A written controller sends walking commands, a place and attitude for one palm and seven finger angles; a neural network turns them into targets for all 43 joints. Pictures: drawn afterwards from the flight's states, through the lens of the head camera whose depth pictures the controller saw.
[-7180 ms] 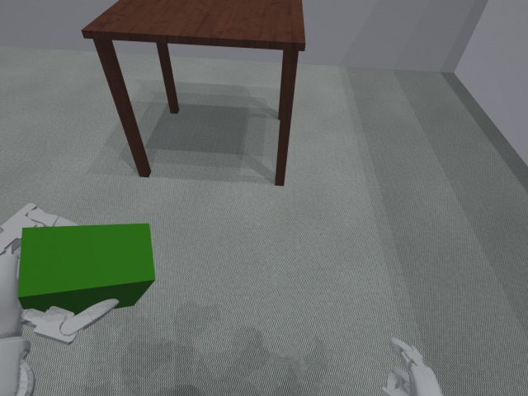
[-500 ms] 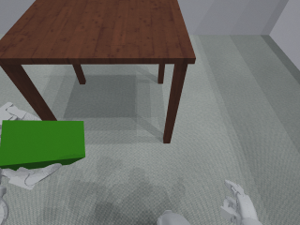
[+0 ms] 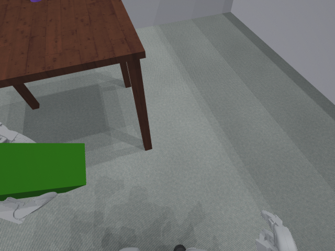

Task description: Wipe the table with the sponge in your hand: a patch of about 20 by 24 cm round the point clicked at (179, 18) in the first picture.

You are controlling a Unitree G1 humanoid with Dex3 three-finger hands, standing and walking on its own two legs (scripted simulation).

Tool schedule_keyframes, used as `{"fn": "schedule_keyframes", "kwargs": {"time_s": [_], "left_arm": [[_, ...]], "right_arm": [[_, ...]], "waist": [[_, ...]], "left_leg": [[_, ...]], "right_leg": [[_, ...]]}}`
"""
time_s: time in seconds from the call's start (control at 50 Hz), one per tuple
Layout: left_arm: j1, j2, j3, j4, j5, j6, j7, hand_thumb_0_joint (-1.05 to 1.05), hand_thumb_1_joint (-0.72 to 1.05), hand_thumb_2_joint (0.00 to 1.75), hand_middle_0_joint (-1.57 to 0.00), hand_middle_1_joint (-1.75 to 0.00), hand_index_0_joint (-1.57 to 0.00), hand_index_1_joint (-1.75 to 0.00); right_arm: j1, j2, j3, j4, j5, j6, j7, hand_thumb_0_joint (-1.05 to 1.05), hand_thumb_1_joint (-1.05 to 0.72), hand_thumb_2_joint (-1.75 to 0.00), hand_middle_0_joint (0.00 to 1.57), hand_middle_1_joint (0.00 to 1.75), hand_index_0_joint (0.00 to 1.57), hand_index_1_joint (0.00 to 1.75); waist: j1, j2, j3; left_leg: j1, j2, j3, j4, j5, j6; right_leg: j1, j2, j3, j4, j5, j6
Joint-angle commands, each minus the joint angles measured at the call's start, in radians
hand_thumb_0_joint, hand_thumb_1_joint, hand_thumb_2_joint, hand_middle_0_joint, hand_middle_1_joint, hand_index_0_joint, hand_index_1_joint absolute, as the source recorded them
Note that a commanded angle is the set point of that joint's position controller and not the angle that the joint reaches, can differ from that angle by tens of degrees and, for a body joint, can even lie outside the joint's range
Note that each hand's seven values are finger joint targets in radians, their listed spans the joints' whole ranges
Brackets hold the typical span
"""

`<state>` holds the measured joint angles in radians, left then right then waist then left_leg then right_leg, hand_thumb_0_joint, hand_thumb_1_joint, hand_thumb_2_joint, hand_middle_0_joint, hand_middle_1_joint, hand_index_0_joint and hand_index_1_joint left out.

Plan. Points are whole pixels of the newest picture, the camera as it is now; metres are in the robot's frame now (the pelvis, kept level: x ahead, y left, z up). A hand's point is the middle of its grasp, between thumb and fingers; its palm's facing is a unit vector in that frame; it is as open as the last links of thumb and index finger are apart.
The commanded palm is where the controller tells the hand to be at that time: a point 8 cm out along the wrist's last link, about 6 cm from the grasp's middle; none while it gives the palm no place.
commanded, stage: take the last steps up to it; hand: left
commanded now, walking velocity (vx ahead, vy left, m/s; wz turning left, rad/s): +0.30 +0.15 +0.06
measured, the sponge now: (49, 172) +0.23 +0.21 +0.15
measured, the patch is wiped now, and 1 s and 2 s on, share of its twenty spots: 0.00 0.00 0.00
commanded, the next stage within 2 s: come to a stop and stand still in 1.88 s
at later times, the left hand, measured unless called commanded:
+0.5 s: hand (35, 171) +0.22 +0.23 +0.16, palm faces +0.37 -0.81 -0.45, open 10.5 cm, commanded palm +0.16 +0.28 +0.18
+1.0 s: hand (27, 114) +0.33 +0.27 +0.18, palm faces +0.37 -0.77 -0.51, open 10.5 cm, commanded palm +0.27 +0.32 +0.18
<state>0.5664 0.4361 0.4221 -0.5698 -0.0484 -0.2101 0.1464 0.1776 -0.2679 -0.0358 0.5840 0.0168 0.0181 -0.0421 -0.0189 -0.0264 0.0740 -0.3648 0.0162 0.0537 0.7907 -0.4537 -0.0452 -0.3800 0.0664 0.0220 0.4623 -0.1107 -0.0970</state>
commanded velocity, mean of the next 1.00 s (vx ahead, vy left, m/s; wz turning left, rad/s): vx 0.30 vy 0.15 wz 0.05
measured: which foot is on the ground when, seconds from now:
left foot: up 0.00-0.08, down 0.10-0.34, up 0.36-0.68, down 0.70-1.00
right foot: down 0.00-0.12, up 0.14-0.32, down 0.34-0.72, up 0.74-1.00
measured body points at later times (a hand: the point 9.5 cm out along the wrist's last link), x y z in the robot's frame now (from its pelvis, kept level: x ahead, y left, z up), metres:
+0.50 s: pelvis +0.01 -0.01 +0.00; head +0.04 -0.03 +0.45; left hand +0.20 +0.27 +0.19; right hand +0.15 -0.23 -0.12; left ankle -0.01 +0.12 -0.66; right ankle +0.01 -0.10 -0.74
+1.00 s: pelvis +0.12 +0.04 -0.01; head +0.15 +0.02 +0.44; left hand +0.30 +0.31 +0.21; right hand +0.28 -0.16 -0.11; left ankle +0.08 +0.16 -0.74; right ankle +0.15 -0.04 -0.73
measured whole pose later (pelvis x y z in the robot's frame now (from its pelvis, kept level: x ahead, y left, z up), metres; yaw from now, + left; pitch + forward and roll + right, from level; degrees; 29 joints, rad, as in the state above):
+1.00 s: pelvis +0.12 +0.04 -0.01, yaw +0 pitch +1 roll +1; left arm 0.52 0.41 0.38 -0.55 -0.02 -0.24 0.14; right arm 0.21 -0.13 0.02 0.62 0.01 -0.12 -0.05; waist 0.00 0.03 0.05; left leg -0.22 0.05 0.15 0.55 -0.34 0.00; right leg -0.37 -0.06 -0.18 0.65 -0.35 0.03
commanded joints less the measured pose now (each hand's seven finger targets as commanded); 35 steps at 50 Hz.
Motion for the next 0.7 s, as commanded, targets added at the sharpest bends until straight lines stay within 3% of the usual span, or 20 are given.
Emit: {"fn": "schedule_keyframes", "kwargs": {"time_s": [0.0, 0.04, 0.06, 0.08, 0.1, 0.12, 0.14, 0.18, 0.26, 0.28, 0.3, 0.32, 0.34, 0.36, 0.4, 0.46, 0.56, 0.64, 0.66, 0.68], "left_arm": [[-0.070, 0.112, 0.073, -0.161, 0.007, -0.037, 0.028, 0.00, 0.10, 1.30, -1.20, -1.60, -1.20, -1.60], [-0.088, 0.122, 0.057, -0.172, 0.022, -0.045, 0.031, 0.00, 0.10, 1.30, -1.20, -1.60, -1.20, -1.60], [-0.099, 0.113, 0.046, -0.183, 0.026, -0.054, 0.029, 0.00, 0.10, 1.30, -1.20, -1.60, -1.20, -1.60], [-0.111, 0.102, 0.043, -0.196, 0.033, -0.064, 0.029, 0.00, 0.10, 1.30, -1.20, -1.60, -1.20, -1.60], [-0.157, 0.152, 0.080, -0.218, 0.036, -0.074, 0.033, 0.00, 0.10, 1.30, -1.20, -1.60, -1.20, -1.60], [-0.163, 0.140, 0.075, -0.179, 0.049, -0.073, 0.030, 0.00, 0.10, 1.30, -1.20, -1.60, -1.20, -1.60], [-0.134, 0.116, 0.065, -0.111, 0.051, -0.070, 0.021, 0.00, 0.10, 1.30, -1.20, -1.60, -1.20, -1.60], [-0.123, 0.070, 0.025, -0.082, 0.043, -0.064, 0.017, 0.00, 0.10, 1.30, -1.20, -1.60, -1.20, -1.60], [-0.248, 0.066, -0.011, -0.086, 0.046, -0.065, 0.022, 0.00, 0.10, 1.30, -1.20, -1.60, -1.20, -1.60], [-0.271, 0.076, -0.004, -0.067, 0.051, -0.066, 0.023, 0.00, 0.10, 1.30, -1.20, -1.60, -1.20, -1.60], [-0.269, 0.096, 0.002, -0.031, 0.062, -0.064, 0.024, 0.00, 0.10, 1.30, -1.20, -1.60, -1.20, -1.60], [-0.288, 0.147, 0.044, -0.041, 0.045, -0.072, 0.029, 0.00, 0.10, 1.30, -1.20, -1.60, -1.20, -1.60], [-0.289, 0.151, 0.061, -0.023, 0.036, -0.075, 0.027, 0.00, 0.10, 1.30, -1.20, -1.60, -1.20, -1.60], [-0.251, 0.139, 0.052, -0.015, 0.029, -0.077, 0.017, 0.00, 0.10, 1.30, -1.20, -1.60, -1.20, -1.60], [-0.190, 0.151, 0.086, -0.056, 0.024, -0.098, 0.005, 0.00, 0.10, 1.30, -1.20, -1.60, -1.20, -1.60], [-0.127, 0.131, 0.092, -0.095, 0.027, -0.122, 0.010, 0.00, 0.10, 1.30, -1.20, -1.60, -1.20, -1.60], [-0.096, 0.118, 0.094, -0.134, 0.023, -0.104, 0.036, 0.00, 0.10, 1.30, -1.20, -1.60, -1.20, -1.60], [-0.152, 0.105, 0.068, -0.146, 0.027, -0.095, 0.044, 0.00, 0.10, 1.30, -1.20, -1.60, -1.20, -1.60], [-0.167, 0.099, 0.064, -0.150, 0.024, -0.098, 0.043, 0.00, 0.10, 1.30, -1.20, -1.60, -1.20, -1.60], [-0.179, 0.088, 0.056, -0.174, 0.021, -0.099, 0.041, 0.00, 0.10, 1.30, -1.20, -1.60, -1.20, -1.60]], "right_arm": [[-0.056, -0.058, -0.012, -0.156, -0.001, -0.052, -0.004, 0.00, -0.90, -0.90, 0.20, 0.30, 0.20, 0.30], [-0.029, -0.069, -0.016, -0.152, -0.010, -0.062, -0.017, 0.00, -0.90, -0.90, 0.20, 0.30, 0.20, 0.30], [-0.026, -0.089, -0.022, -0.163, -0.020, -0.070, -0.024, 0.00, -0.90, -0.90, 0.20, 0.30, 0.20, 0.30], [-0.033, -0.104, -0.024, -0.169, -0.018, -0.079, -0.022, 0.00, -0.90, -0.90, 0.20, 0.30, 0.20, 0.30], [-0.055, -0.086, -0.021, -0.156, -0.017, -0.092, -0.024, 0.00, -0.90, -0.90, 0.20, 0.30, 0.20, 0.30], [-0.072, -0.051, -0.012, -0.155, -0.024, -0.108, -0.026, 0.00, -0.90, -0.90, 0.20, 0.30, 0.20, 0.30], [-0.067, -0.056, -0.020, -0.136, -0.018, -0.120, -0.021, 0.00, -0.90, -0.90, 0.20, 0.30, 0.20, 0.30], [-0.046, -0.063, -0.019, -0.112, -0.010, -0.130, -0.018, 0.00, -0.90, -0.90, 0.20, 0.30, 0.20, 0.30], [-0.037, -0.067, -0.009, -0.087, -0.017, -0.157, -0.029, 0.00, -0.90, -0.90, 0.20, 0.30, 0.20, 0.30], [-0.039, -0.066, -0.009, -0.078, -0.019, -0.157, -0.030, 0.00, -0.90, -0.90, 0.20, 0.30, 0.20, 0.30], [-0.036, -0.053, -0.010, -0.078, -0.019, -0.152, -0.027, 0.00, -0.90, -0.90, 0.20, 0.30, 0.20, 0.30], [-0.064, -0.030, -0.006, -0.092, -0.014, -0.151, -0.024, 0.00, -0.90, -0.90, 0.20, 0.30, 0.20, 0.30], [-0.061, -0.057, -0.025, -0.080, -0.012, -0.149, -0.017, 0.00, -0.90, -0.90, 0.20, 0.30, 0.20, 0.30], [-0.071, -0.057, -0.029, -0.078, -0.014, -0.143, -0.012, 0.00, -0.90, -0.90, 0.20, 0.30, 0.20, 0.30], [-0.081, -0.039, -0.013, -0.065, -0.014, -0.114, -0.005, 0.00, -0.90, -0.90, 0.20, 0.30, 0.20, 0.30], [-0.074, -0.022, -0.008, -0.079, -0.017, -0.107, -0.002, 0.00, -0.90, -0.90, 0.20, 0.30, 0.20, 0.30], [-0.065, -0.005, -0.015, -0.118, -0.020, -0.130, -0.009, 0.00, -0.90, -0.90, 0.20, 0.30, 0.20, 0.30], [-0.025, -0.028, -0.033, -0.120, -0.018, -0.139, -0.023, 0.00, -0.90, -0.90, 0.20, 0.30, 0.20, 0.30], [-0.009, -0.048, -0.044, -0.122, -0.012, -0.141, -0.026, 0.00, -0.90, -0.90, 0.20, 0.30, 0.20, 0.30], [-0.009, -0.078, -0.055, -0.130, -0.006, -0.141, -0.023, 0.00, -0.90, -0.90, 0.20, 0.30, 0.20, 0.30]], "waist": [[0.021, -0.059, -0.243], [0.009, 0.000, -0.226], [0.006, 0.089, -0.188], [0.012, 0.220, -0.167], [0.011, 0.367, -0.147], [-0.003, 0.341, -0.059], [0.010, 0.268, -0.016], [0.020, 0.258, -0.028], [0.013, 0.241, -0.064], [0.013, 0.176, -0.087], [0.011, 0.016, -0.093], [0.020, -0.232, -0.104], [0.031, -0.224, -0.122], [0.028, -0.173, -0.062], [0.023, -0.056, -0.070], [0.014, -0.078, -0.115], [0.046, -0.119, -0.171], [0.016, -0.065, -0.173], [0.001, 0.042, -0.190], [-0.004, 0.246, -0.219]], "left_leg": [[0.152, -0.006, -0.006, -0.223, 0.031, 0.037], [0.266, 0.016, 0.004, -0.407, -0.006, 0.080], [0.262, 0.105, -0.115, -0.508, -0.111, 0.134], [0.285, 0.228, -0.267, -0.566, -0.167, 0.191], [0.205, 0.350, -0.390, -0.632, -0.269, 0.257], [0.024, 0.353, -0.397, -0.665, -0.253, 0.287], [-0.038, 0.323, -0.307, -0.638, -0.198, 0.276], [0.041, 0.243, -0.162, -0.553, -0.042, 0.222], [0.057, 0.194, -0.109, -0.394, 0.098, 0.166], [-0.016, 0.168, -0.079, -0.292, 0.099, 0.143], [-0.172, 0.094, -0.008, -0.086, 0.052, 0.107], [-0.337, -0.002, 0.044, 0.179, -0.072, 0.059], [-0.328, 0.027, -0.075, 0.341, -0.042, 0.046], [-0.329, 0.051, -0.110, 0.410, 0.029, 0.036], [-0.299, 0.082, -0.100, 0.414, 0.108, 0.025], [-0.230, 0.102, -0.047, 0.203, 0.154, 0.024], [-0.045, 0.036, 0.097, -0.135, 0.163, 0.044], [0.202, 0.013, 0.129, -0.355, 0.231, 0.059], [0.306, 0.068, 0.053, -0.388, 0.259, 0.092], [0.420, 0.228, -0.171, -0.410, 0.411, 0.169]], "right_leg": [[0.114, -0.280, 0.309, -0.233, -0.256, -0.021], [0.049, -0.209, 0.250, -0.208, -0.460, 0.029], [-0.005, -0.135, 0.193, -0.108, -0.492, 0.061], [-0.076, -0.043, 0.059, 0.078, -0.384, 0.097], [-0.118, -0.014, -0.045, 0.362, -0.336, 0.109], [-0.096, -0.035, -0.036, 0.551, -0.320, 0.109], [-0.089, -0.060, -0.029, 0.615, -0.308, 0.111], [-0.082, -0.079, -0.104, 0.450, -0.338, 0.113], [0.158, -0.061, -0.192, 0.036, -0.284, 0.117], [0.280, -0.095, -0.147, -0.047, -0.226, 0.097], [0.379, -0.243, 0.092, -0.112, -0.274, 0.021], [0.439, -0.466, 0.448, -0.208, -0.218, -0.082], [0.365, -0.517, 0.527, -0.262, -0.339, -0.100], [0.279, -0.507, 0.511, -0.273, -0.355, -0.109], [0.220, -0.456, 0.290, -0.245, -0.229, -0.090], [0.253, -0.409, 0.097, -0.195, 0.041, -0.062], [0.301, -0.375, 0.067, -0.135, 0.084, -0.048], [0.205, -0.298, -0.001, 0.018, -0.076, 0.021], [0.119, -0.251, -0.039, 0.172, -0.068, 0.052], [-0.042, -0.147, -0.128, 0.397, -0.222, 0.103]]}}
